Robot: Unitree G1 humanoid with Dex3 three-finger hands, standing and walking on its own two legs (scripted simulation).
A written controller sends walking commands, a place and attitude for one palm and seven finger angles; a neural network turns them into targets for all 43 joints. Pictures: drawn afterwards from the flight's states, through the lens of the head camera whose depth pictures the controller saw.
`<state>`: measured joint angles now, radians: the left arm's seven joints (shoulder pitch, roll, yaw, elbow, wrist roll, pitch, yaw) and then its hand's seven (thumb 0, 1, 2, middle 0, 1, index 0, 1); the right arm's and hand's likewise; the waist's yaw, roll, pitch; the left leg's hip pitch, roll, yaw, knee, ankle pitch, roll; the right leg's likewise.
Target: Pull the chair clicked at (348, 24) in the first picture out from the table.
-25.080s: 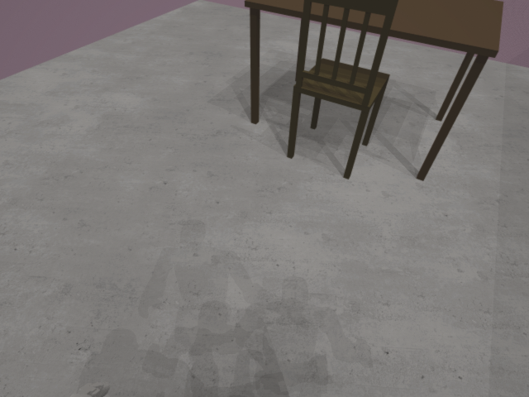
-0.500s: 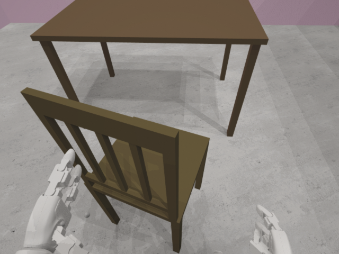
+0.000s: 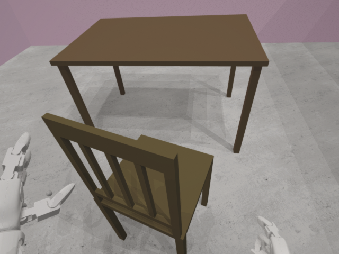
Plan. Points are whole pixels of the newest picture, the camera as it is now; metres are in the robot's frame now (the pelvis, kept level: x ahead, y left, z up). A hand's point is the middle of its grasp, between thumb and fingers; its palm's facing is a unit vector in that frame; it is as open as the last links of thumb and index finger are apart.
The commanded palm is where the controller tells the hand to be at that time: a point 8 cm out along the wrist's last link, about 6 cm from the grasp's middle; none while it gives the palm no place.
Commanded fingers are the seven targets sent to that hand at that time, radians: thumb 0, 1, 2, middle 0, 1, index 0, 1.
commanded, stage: draw the hand back to the body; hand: left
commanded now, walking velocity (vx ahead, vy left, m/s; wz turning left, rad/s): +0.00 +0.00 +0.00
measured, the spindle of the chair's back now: (121, 182) +0.33 +0.19 -0.06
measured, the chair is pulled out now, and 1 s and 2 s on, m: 0.53 0.53 0.53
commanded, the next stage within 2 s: step back with the hand held close in 0.56 s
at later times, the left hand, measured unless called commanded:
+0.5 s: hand (36, 178) +0.20 +0.26 +0.17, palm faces +0.46 -0.77 -0.43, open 7.5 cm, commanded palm +0.15 +0.31 +0.19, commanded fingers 0.00 0.90 0.90 -0.20 -0.30 -0.20 -0.30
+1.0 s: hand (39, 179) +0.20 +0.26 +0.17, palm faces +0.32 -0.77 -0.55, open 7.4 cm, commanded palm +0.14 +0.31 +0.19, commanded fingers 0.00 0.90 0.90 -0.20 -0.30 -0.20 -0.30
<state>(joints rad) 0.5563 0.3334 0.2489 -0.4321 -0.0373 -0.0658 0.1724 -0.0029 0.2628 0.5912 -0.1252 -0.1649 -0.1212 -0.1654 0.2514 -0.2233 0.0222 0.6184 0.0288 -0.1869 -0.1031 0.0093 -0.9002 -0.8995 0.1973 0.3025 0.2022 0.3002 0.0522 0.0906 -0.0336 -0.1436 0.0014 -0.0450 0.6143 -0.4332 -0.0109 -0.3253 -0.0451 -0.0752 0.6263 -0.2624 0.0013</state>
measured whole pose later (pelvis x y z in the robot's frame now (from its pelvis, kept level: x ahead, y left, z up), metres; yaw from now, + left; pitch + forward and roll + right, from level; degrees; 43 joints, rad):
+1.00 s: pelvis -0.02 +0.02 +0.01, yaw -2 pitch +0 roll +1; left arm 0.57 0.40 0.38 -0.50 -0.01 -0.16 0.14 0.01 0.89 0.90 -0.22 -0.30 -0.21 -0.30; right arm 0.17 -0.22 -0.01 0.61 0.01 -0.07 -0.08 0.01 -0.90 -0.90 0.20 0.30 0.20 0.30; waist 0.00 0.03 0.05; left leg -0.14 -0.03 0.01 0.47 -0.33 0.02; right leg -0.34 -0.07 -0.01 0.49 -0.15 0.03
